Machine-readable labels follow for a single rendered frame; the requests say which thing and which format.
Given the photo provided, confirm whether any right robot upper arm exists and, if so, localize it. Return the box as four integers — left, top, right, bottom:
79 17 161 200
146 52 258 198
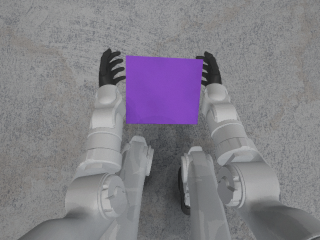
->
217 161 320 240

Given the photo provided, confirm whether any left robot hand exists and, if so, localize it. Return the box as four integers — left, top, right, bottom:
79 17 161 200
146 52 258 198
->
99 48 126 87

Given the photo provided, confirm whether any robot right thigh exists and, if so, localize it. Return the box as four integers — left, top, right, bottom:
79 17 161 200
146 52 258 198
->
181 151 232 240

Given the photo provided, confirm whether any robot left thigh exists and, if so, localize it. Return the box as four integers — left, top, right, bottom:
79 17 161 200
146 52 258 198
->
99 141 154 240

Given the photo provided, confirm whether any left robot forearm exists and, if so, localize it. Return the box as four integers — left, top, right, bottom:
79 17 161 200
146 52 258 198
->
65 84 126 208

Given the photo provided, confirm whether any left robot upper arm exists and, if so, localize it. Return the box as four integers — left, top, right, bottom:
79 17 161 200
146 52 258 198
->
18 172 127 240

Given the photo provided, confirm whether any robot thigh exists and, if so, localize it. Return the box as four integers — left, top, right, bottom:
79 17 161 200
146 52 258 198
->
181 151 232 240
99 141 154 240

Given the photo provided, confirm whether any right robot hand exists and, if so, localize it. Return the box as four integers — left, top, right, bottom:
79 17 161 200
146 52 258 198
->
195 51 222 87

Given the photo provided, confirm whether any right robot forearm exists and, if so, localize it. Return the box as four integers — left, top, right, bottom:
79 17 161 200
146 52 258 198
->
201 83 280 195

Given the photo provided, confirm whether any carton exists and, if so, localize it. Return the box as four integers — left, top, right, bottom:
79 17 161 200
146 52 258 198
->
125 55 203 125

